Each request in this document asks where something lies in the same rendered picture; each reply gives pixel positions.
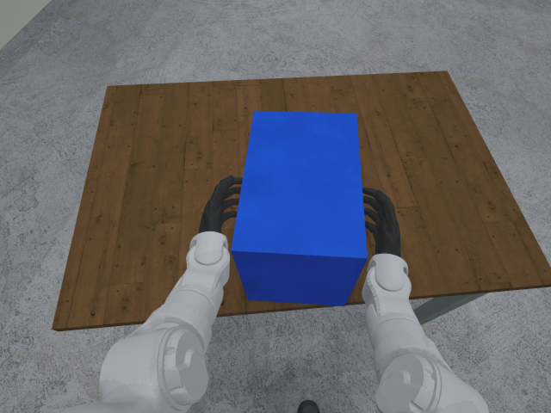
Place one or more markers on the left robot forearm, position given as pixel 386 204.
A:
pixel 195 300

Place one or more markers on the right robot hand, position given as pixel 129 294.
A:
pixel 386 228

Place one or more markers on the right robot forearm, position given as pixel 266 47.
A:
pixel 393 327

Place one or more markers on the left robot hand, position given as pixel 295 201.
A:
pixel 213 215

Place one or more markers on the robot right upper arm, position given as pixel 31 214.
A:
pixel 415 383

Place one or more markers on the table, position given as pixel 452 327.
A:
pixel 161 148

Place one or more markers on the carton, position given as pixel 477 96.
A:
pixel 300 235

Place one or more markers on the robot left upper arm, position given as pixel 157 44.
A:
pixel 163 371

